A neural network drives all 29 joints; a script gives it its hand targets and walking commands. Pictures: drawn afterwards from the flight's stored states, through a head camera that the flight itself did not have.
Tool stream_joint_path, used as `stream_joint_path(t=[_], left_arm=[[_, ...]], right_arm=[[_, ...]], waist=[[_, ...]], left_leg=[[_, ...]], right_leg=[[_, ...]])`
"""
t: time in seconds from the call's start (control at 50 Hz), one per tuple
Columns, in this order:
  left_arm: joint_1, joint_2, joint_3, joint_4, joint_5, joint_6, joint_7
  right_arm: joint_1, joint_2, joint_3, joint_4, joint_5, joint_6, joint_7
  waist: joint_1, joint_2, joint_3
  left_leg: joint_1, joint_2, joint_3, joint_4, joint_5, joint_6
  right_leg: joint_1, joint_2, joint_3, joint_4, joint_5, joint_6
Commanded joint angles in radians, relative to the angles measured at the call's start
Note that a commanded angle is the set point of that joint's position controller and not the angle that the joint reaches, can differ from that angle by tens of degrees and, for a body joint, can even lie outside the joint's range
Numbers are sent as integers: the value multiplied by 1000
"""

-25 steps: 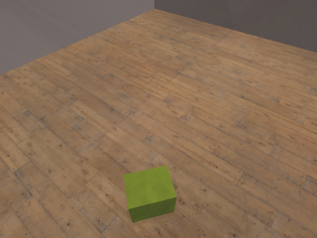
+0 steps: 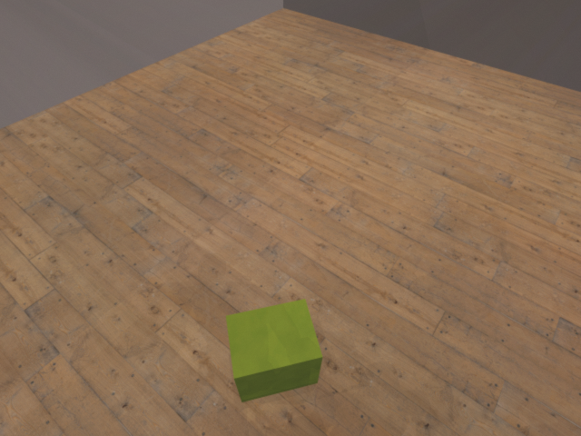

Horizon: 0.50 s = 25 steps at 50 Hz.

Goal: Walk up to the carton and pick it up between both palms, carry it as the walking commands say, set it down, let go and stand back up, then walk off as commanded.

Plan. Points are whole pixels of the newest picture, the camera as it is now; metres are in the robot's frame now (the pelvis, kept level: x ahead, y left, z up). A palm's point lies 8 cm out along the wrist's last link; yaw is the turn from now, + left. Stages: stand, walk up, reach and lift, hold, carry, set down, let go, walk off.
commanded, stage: stand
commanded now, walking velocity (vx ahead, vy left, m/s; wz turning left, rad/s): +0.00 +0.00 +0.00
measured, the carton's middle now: (273, 350) +0.49 +0.06 -0.66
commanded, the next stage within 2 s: walk off in 0.06 s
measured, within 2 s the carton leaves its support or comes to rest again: neither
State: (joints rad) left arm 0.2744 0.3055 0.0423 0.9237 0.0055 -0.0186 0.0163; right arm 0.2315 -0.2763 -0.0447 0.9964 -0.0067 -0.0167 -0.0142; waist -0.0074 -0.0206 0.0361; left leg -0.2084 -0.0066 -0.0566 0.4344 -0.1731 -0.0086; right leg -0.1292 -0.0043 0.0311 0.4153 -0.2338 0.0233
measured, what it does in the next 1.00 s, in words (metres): steps to the left, turning left: left foot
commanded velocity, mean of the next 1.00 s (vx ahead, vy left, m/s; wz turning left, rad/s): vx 0.00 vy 0.08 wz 0.23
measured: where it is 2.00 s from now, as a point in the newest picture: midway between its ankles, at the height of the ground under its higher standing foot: outside the picture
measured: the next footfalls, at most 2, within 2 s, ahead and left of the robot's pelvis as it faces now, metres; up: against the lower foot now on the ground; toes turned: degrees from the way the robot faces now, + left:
left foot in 0.66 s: +0.03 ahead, +0.24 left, +0.00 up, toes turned +16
right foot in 1.06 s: +0.08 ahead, +0.05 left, +0.00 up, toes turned +13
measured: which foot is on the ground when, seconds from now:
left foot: down 0.00-0.38, up 0.40-0.64, down 0.66-1.00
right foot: down 0.00-0.64, up 0.66-1.00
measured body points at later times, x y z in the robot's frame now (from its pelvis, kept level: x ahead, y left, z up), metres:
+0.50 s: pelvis +0.00 +0.02 +0.00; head +0.01 +0.04 +0.44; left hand +0.04 +0.31 -0.15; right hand +0.06 -0.26 -0.14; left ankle +0.00 +0.14 -0.69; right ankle +0.00 -0.13 -0.74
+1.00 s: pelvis +0.01 +0.13 -0.01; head +0.02 +0.12 +0.44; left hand +0.04 +0.41 -0.13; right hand +0.12 -0.08 -0.16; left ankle -0.01 +0.23 -0.74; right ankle +0.04 +0.04 -0.72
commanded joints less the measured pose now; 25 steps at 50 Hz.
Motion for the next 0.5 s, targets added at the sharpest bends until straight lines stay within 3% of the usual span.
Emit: stream_joint_path(t=[0.0, 0.16, 0.22, 0.26, 0.28, 0.3, 0.32, 0.34, 0.36, 0.38, 0.42, 0.44, 0.48], left_arm=[[15, 152, 37, -42, -2, -20, 5], [17, 172, 40, -21, -5, -18, 9], [-16, 170, 38, -27, -2, -21, 8], [-27, 108, 20, -12, 6, 1, 4], [-42, 136, 26, -43, 14, 12, 4], [-17, 159, 34, -39, 14, 21, 10], [7, 195, 44, -38, 20, 25, 16], [27, 249, 58, -31, 24, 30, 24], [31, 271, 63, -34, 32, 32, 34], [3, 257, 64, -40, 36, 30, 41], [-72, 233, 57, -75, 28, 33, 38], [-103, 212, 51, -72, 32, 32, 38], [-86, 193, 45, -58, 30, 37, 40]], right_arm=[[1, -193, -39, -45, 1, -22, -11], [-21, -185, -33, -42, 4, -21, -8], [-33, -188, -36, -41, 5, -23, -7], [-26, -105, -15, -12, 9, 9, 9], [-18, -106, -16, -18, 12, 28, 6], [-25, -107, -20, -31, 13, 34, 8], [-28, -126, -27, -33, 9, 43, 7], [-15, -113, -28, -31, 1, 48, 8], [-16, -112, -33, -44, -13, 55, 10], [-18, -131, -40, -52, -14, 60, 13], [-6, -131, -39, -58, -6, 65, 24], [-2, -116, -38, -57, -5, 72, 29], [-28, -74, -32, -80, -4, 73, 41]], waist=[[1, 41, 5], [12, 18, -3], [2, 21, -1], [10, 60, -1], [17, 25, 22], [29, -32, 36], [46, -64, 25], [59, -121, -5], [66, -164, -16], [51, -147, -16], [28, -96, 0], [12, -108, 6], [28, -135, 1]], left_leg=[[1, 90, -71, -106, -27, 24], [4, 98, -96, -117, -41, 27], [26, 99, -85, -108, -13, 26], [-82, 70, -78, -71, -62, 0], [-136, 56, -68, -44, -61, -9], [-173, 38, -38, 25, -31, -14], [-203, 10, -7, 150, -36, -21], [-239, -3, 27, 326, -143, -25], [-291, 20, 38, 523, -303, -33], [-320, 61, -3, 605, -331, -34], [-289, 91, -16, 638, -309, -36], [-268, 100, -18, 590, -298, -40], [-287, 88, 28, 456, -277, -58]], right_leg=[[-43, -85, 61, -88, 4, -28], [-37, -85, 50, -84, -2, -25], [-56, -91, 56, -100, 1, -26], [-41, -101, 47, -75, -57, -13], [-39, -122, 59, -69, -86, -14], [-37, -161, 105, -93, -96, -32], [-21, -234, 173, -101, -30, -76], [-9, -348, 231, -108, 56, -148], [-20, -455, 280, -119, 145, -224], [-18, -484, 273, -113, 236, -241], [-135, -451, 169, -98, 206, -197], [-162, -405, 85, -70, 221, -158], [-88, -361, 1, -19, 263, -110]])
